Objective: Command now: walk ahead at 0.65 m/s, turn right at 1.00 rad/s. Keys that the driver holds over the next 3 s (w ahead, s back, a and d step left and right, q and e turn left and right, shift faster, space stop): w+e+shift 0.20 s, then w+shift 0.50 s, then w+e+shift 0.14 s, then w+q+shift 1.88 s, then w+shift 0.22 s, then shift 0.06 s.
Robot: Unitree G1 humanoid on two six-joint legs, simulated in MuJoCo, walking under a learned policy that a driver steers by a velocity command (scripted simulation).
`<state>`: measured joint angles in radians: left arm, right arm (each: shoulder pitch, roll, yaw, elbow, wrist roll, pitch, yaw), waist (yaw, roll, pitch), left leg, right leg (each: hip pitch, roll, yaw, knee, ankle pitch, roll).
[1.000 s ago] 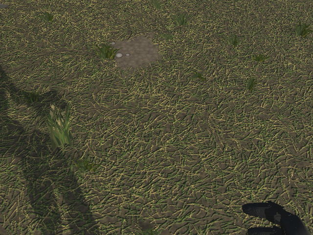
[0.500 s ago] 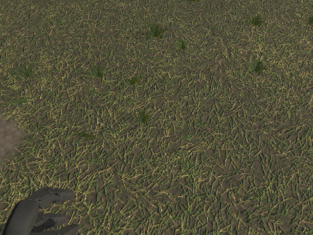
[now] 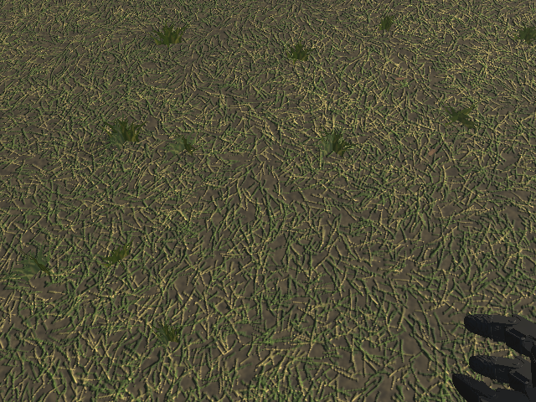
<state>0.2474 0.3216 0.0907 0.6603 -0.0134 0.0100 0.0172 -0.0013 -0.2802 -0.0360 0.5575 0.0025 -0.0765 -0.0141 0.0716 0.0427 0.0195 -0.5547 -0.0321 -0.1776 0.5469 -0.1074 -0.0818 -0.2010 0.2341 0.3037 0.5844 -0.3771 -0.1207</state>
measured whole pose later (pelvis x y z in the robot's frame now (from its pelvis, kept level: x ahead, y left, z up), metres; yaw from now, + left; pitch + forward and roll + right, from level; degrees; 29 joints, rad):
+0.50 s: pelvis +0.32 -0.03 -0.01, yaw -21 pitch +4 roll +0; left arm -0.02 0.28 0.00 0.57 0.05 -0.02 -0.09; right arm 0.59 -0.26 -0.02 0.91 -0.03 -0.08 0.00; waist -0.13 -0.02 0.00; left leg 0.21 0.03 0.16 0.12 -0.39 -0.03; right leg -0.69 0.01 -0.05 0.70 -0.16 -0.12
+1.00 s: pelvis +0.77 -0.22 -0.02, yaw -26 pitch +2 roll +1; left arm 0.50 0.32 0.05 0.94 0.03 -0.08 0.00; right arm 0.01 -0.27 0.00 0.68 -0.04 -0.07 0.02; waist 0.06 -0.02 0.04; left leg -0.59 -0.02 0.08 0.60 -0.05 0.10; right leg 0.21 0.06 0.02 0.50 -0.42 -0.09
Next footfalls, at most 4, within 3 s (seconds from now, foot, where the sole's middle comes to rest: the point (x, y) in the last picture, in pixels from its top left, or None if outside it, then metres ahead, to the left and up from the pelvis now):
0.02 left None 0.19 0.14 -0.76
0.54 right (388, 394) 0.49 -0.18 -0.76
0.98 left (389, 222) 0.99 -0.22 -0.76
1.38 right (494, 159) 1.25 -0.58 -0.76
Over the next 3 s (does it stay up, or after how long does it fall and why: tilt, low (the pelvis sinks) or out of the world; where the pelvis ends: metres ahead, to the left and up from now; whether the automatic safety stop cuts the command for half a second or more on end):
stays up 2.29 0.16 0.00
